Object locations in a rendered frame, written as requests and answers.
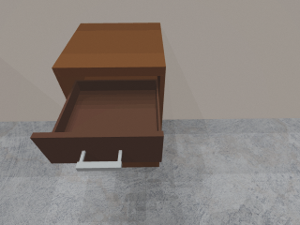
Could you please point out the handle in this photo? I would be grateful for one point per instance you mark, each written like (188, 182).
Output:
(99, 166)

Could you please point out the drawer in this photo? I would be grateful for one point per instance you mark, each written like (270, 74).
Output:
(102, 117)

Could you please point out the cabinet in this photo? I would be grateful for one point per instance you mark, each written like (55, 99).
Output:
(114, 51)

